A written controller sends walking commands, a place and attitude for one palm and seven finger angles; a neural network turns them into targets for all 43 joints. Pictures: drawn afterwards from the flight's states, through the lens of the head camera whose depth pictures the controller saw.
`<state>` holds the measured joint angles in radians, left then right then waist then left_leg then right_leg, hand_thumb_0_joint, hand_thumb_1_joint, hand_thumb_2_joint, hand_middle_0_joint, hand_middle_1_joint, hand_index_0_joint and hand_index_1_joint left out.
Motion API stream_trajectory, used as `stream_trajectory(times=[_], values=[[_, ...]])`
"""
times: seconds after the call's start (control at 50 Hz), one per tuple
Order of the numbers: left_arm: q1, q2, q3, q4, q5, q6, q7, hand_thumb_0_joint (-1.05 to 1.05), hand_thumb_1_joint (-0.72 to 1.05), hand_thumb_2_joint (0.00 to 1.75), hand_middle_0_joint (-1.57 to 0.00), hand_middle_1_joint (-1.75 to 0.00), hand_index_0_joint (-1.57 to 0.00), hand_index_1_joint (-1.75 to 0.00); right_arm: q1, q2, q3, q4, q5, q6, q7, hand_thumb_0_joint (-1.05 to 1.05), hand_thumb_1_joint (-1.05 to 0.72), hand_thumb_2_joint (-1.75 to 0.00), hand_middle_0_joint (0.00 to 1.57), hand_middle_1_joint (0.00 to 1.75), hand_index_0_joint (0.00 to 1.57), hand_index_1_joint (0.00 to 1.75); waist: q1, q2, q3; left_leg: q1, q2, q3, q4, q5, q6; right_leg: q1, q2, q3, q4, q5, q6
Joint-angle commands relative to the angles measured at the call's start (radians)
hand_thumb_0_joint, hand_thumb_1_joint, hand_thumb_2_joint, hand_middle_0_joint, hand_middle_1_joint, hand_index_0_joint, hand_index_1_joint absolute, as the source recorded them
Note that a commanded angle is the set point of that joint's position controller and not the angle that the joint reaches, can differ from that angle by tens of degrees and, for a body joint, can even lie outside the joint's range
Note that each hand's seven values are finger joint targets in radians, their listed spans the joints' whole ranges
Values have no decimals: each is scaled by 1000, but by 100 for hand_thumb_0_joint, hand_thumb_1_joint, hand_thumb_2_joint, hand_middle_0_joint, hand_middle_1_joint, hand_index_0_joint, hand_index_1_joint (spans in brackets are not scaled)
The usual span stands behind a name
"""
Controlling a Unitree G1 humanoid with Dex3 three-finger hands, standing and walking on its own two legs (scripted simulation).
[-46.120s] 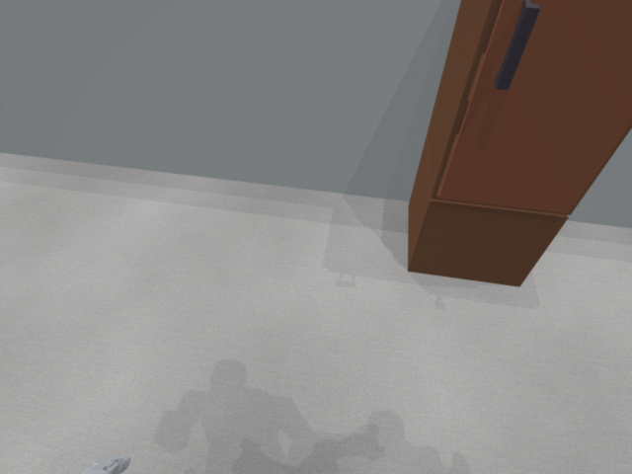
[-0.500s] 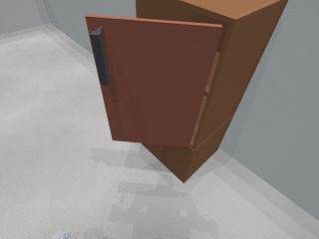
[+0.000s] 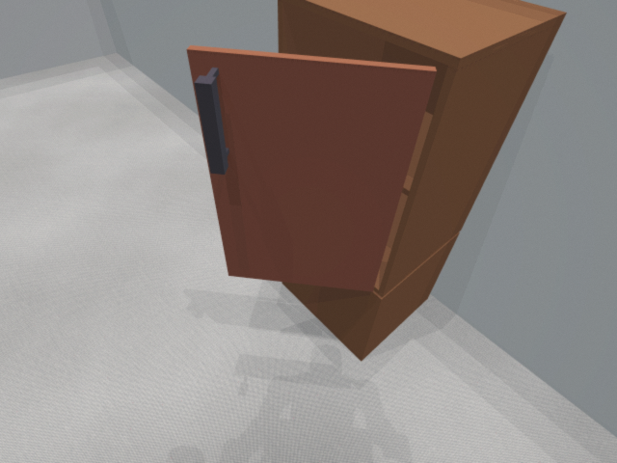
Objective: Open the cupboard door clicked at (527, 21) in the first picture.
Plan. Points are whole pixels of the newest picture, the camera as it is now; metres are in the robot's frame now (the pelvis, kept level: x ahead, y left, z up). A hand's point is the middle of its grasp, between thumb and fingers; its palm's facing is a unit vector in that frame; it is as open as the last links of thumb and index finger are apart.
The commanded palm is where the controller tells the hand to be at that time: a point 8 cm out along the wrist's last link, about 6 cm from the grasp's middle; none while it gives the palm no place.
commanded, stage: look again from close up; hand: left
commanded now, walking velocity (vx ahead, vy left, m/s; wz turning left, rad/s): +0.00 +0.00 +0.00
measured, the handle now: (216, 122) +0.61 +0.20 +0.14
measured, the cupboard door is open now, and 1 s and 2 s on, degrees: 42 42 42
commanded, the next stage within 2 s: shuffle to correct the standing spot in 0.42 s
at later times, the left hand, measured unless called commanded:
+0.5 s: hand out of the picture -0.02 +0.22 -0.18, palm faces -0.01 -0.98 -0.21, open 7.4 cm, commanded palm none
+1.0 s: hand out of the picture -0.05 +0.20 -0.20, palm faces +0.02 -1.00 -0.08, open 7.4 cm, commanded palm none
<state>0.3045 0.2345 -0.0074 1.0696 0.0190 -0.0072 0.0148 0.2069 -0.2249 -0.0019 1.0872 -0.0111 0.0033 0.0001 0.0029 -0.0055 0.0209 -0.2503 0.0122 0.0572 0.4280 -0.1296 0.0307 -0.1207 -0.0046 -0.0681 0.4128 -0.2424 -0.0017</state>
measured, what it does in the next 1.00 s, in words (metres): shifts its weight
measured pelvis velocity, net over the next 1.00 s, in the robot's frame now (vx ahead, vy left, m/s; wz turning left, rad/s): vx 0.02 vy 0.06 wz -0.06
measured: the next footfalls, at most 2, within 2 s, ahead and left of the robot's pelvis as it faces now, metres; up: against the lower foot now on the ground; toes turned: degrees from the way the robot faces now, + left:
right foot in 1.48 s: +0.08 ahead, -0.09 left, +0.00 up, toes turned +4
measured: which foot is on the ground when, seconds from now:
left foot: down 0.00-1.00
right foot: down 0.00-0.94, up 0.96-1.00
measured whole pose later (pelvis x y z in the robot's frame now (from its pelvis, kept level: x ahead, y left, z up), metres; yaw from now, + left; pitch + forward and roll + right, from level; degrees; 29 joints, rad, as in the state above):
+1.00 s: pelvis +0.02 +0.06 -0.01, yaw -3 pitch -3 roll -1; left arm 0.46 0.11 0.04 1.14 0.03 0.03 0.01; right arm 0.38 -0.11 -0.04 1.10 -0.02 -0.03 -0.02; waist 0.00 -0.04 0.00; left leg -0.28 -0.03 0.16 0.58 -0.27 0.13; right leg -0.30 -0.05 0.01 0.84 -0.41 -0.02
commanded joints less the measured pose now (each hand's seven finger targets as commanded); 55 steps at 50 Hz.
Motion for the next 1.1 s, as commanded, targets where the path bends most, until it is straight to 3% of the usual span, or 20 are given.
stream_trajectory(times=[0.0, 0.16, 0.36, 0.44, 0.5, 0.54, 0.62, 0.68, 0.76, 0.8, 0.84, 0.86, 0.88, 0.9, 0.92, 0.94, 0.96, 0.98, 1.04, 1.08], values=[[16, 129, 26, -39, -1, -22, 15, 0, 90, 90, -20, -30, -20, -30, -9, -138, -32, -35, 2, -27, -13, 0, -90, -90, 20, 30, 20, 30, -7, 0, 28, 51, 93, -120, -89, -44, -1, -107, -122, 128, -133, -24, -29], [57, 97, 25, -8, 2, -17, 20, 0, 90, 90, -20, -30, -20, -30, 16, -120, -35, -10, 4, -29, -18, 0, -90, -90, 20, 30, 20, 30, -1, 17, 32, 39, 102, -141, -133, -89, 3, -76, -115, 107, -120, -3, -23], [89, 74, 26, 7, 8, -7, 23, 0, 90, 90, -20, -30, -20, -30, 37, -117, -47, -6, 2, -22, -17, 0, -90, -90, 20, 30, 20, 30, 3, 11, 60, 2, 112, -175, -212, -258, 3, -91, -103, 88, -97, -46, -13], [97, 70, 29, 9, 11, -4, 23, 0, 90, 90, -20, -30, -20, -30, 38, -126, -53, -8, 1, -21, -16, 0, -90, -90, 20, 30, 20, 30, 3, 37, 55, -5, 117, -185, -238, -303, 1, -93, -97, 85, -80, -48, -10], [103, 71, 31, 8, 12, -5, 24, 0, 90, 90, -20, -30, -20, -30, 41, -122, -56, -10, 2, -20, -16, 0, -90, -90, 20, 30, 20, 30, 2, 7, 58, -1, 115, -180, -234, -294, 2, -102, -99, 91, -87, -51, -12], [139, 14, 21, 27, 11, 0, 24, 0, 90, 90, -20, -30, -20, -30, 72, -69, -45, 6, -2, -12, -14, 0, -90, -90, 20, 30, 20, 30, 1, 6, 48, 6, 109, -171, -234, -353, -5, -113, -91, 83, -87, -111, -3], [198, 13, 34, 31, 19, 16, 16, 0, 90, 90, -20, -30, -20, -30, 85, -72, -53, -3, -9, 5, -12, 0, -90, -90, 20, 30, 20, 30, 14, 21, 108, -72, 99, -162, -238, -534, 0, -154, -66, 75, -61, -298, -16], [226, 7, 42, 31, 14, 12, 9, 0, 90, 90, -20, -30, -20, -30, 88, -52, -54, -15, -8, 2, -16, 0, -90, -90, 20, 30, 20, 30, 19, -28, 120, -87, 68, -121, -161, -465, -1, -151, -82, 117, -79, -292, -41], [236, 22, 62, 25, 6, 7, 7, 0, 90, 90, -20, -30, -20, -30, 110, -3, -55, -32, -7, -1, -20, 0, -90, -90, 20, 30, 20, 30, 4, -119, 96, -73, 1, -25, 71, -354, -14, -193, -154, 239, -155, -424, -96], [190, 32, 72, 14, 3, -1, 12, 0, 90, 90, -20, -30, -20, -30, 136, 29, -54, -34, -9, -9, -17, 0, -90, -90, 20, 30, 20, 30, -22, -185, 93, -69, -17, 23, 236, -272, -17, -228, -220, 315, -202, -484, -133], [136, 23, 73, -4, 4, -9, 14, 0, 90, 90, -20, -30, -20, -30, 182, 49, -52, -28, -7, -22, -14, 0, -90, -90, 20, 30, 20, 30, -53, -163, 97, -4, 2, 16, 204, -247, -9, -289, -213, 280, -160, -438, -130], [126, 12, 71, -12, 5, -7, 11, 0, 90, 90, -20, -30, -20, -30, 209, 48, -51, -23, -4, -27, -15, 0, -90, -90, 20, 30, 20, 30, -59, -112, 109, 41, 7, -2, 133, -267, -3, -324, -168, 228, -93, -422, -112], [112, -14, 66, -17, 5, -4, 7, 0, 90, 90, -20, -30, -20, -30, 254, 33, -55, -12, -5, -36, -19, 0, -90, -90, 20, 30, 20, 30, -71, -7, 136, 80, 50, -84, 8, -353, 9, -386, -108, 167, 35, -379, -87], [105, -50, 61, -34, 6, 1, 4, 0, 90, 90, -20, -30, -20, -30, 316, -18, -67, 7, -12, -41, -27, 0, -90, -90, 20, 30, 20, 30, -85, 187, 151, 121, 183, -303, -182, -559, 43, -487, -15, 68, 252, -329, -45], [78, -62, 59, -55, 11, 1, 4, 0, 90, 90, -20, -30, -20, -30, 372, -72, -78, 15, -18, -45, -34, 0, -90, -90, 20, 30, 20, 30, -95, 292, 168, 107, 331, -525, -357, -708, 81, -535, 17, -1, 480, -269, -22], [68, -38, 64, -52, 18, 5, 5, 0, 90, 90, -20, -30, -20, -30, 333, -60, -73, 12, -12, -44, -36, 0, -90, -90, 20, 30, 20, 30, -63, 197, 209, 8, 354, -529, -398, -704, 93, -522, -51, 75, 607, -201, -34], [88, -35, 63, -40, 21, 4, 2, 0, 90, 90, -20, -30, -20, -30, 285, -33, -64, -3, -8, -50, -35, 0, -90, -90, 20, 30, 20, 30, -29, 111, 217, -57, 346, -516, -401, -666, 98, -511, -75, 91, 654, -145, -33], [101, -49, 63, -26, 21, 0, -1, 0, 90, 90, -20, -30, -20, -30, 267, -16, -58, -9, -7, -59, -37, 0, -90, -90, 20, 30, 20, 30, -20, 48, 199, -64, 332, -463, -388, -570, 90, -503, -91, 99, 674, -96, -25], [129, -86, 61, -4, 15, 3, -1, 0, 90, 90, -20, -30, -20, -30, 258, 28, -42, 1, 1, -77, -45, 0, -90, -90, 20, 30, 20, 30, 1, 30, 101, 8, 250, -251, -337, -240, 60, -451, -100, 92, 643, 34, 7], [130, -94, 59, 0, 8, 12, 5, 0, 90, 90, -20, -30, -20, -30, 262, 45, -33, 9, 2, -80, -54, 0, -90, -90, 20, 30, 20, 30, 8, 30, 51, 43, 225, -178, -296, 3, 35, -405, -89, 91, 585, 58, 23]])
